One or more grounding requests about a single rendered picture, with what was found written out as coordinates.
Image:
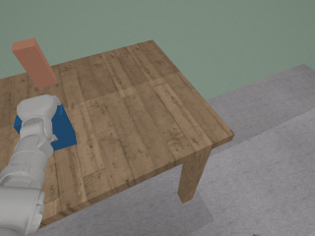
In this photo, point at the left robot upper arm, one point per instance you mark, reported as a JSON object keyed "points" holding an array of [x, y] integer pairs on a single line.
{"points": [[21, 210]]}

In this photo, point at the sponge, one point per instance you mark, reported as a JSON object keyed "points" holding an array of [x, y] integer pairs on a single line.
{"points": [[61, 128]]}

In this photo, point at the table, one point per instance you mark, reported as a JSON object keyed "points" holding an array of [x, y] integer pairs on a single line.
{"points": [[135, 116]]}

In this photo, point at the left robot forearm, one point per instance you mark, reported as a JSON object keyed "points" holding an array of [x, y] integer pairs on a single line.
{"points": [[28, 162]]}

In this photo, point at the robot left hand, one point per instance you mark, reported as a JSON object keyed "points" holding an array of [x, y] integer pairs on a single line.
{"points": [[45, 105]]}

